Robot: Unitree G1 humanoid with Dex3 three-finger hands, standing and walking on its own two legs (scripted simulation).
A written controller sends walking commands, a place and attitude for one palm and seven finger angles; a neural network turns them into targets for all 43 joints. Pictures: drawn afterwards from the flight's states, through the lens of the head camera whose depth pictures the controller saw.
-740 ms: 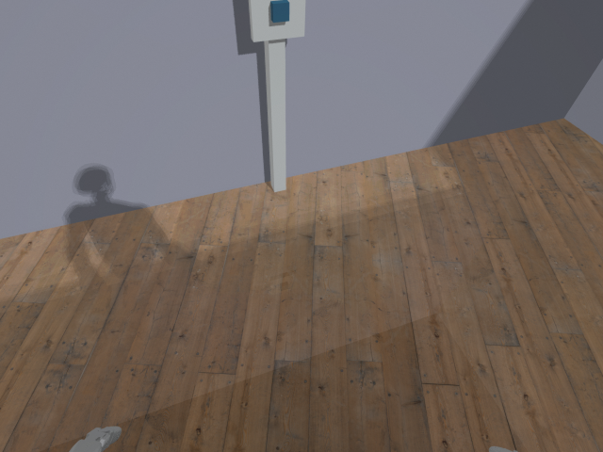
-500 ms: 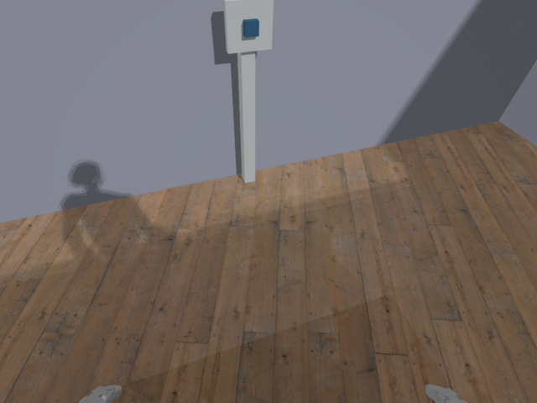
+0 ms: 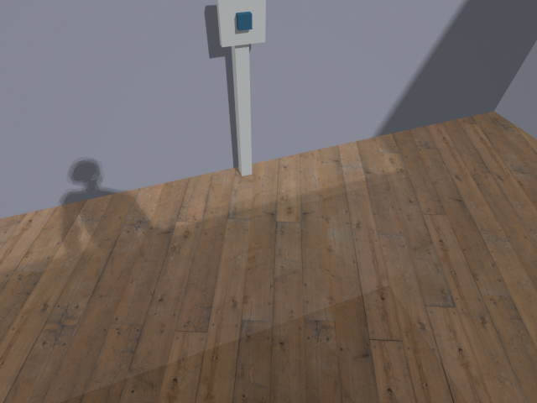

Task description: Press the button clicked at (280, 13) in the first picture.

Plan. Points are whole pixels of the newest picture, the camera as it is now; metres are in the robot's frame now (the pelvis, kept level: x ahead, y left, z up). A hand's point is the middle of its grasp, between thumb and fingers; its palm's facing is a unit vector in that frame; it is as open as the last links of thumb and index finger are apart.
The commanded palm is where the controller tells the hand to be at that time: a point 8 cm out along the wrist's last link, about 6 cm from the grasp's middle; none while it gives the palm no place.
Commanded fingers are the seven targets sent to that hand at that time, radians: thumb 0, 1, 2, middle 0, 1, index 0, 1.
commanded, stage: stand and wait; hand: left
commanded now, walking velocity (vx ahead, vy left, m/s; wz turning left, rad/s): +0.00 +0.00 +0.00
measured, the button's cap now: (243, 20) +1.36 +0.17 +0.04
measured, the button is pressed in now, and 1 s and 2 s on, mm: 0 0 0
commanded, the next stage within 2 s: look at it before walking up in 0.34 s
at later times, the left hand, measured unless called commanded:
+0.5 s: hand out of the picture +0.07 +0.24 -0.16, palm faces -0.03 -0.94 -0.33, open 7.4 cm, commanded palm none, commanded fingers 0.00 0.90 0.90 -0.20 -0.30 -0.20 -0.30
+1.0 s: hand out of the picture +0.09 +0.24 -0.15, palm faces -0.02 -0.94 -0.34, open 7.4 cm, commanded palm none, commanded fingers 0.00 0.90 0.90 -0.20 -0.30 -0.20 -0.30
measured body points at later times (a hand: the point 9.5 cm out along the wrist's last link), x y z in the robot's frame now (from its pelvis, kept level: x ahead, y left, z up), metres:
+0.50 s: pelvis +0.00 -0.01 +0.00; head +0.00 -0.01 +0.45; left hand +0.07 +0.29 -0.13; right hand +0.07 -0.31 -0.13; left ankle +0.01 +0.11 -0.74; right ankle +0.01 -0.13 -0.74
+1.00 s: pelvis +0.01 -0.01 +0.00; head +0.02 -0.01 +0.45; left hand +0.09 +0.29 -0.13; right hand +0.10 -0.31 -0.13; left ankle +0.01 +0.11 -0.74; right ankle +0.01 -0.13 -0.74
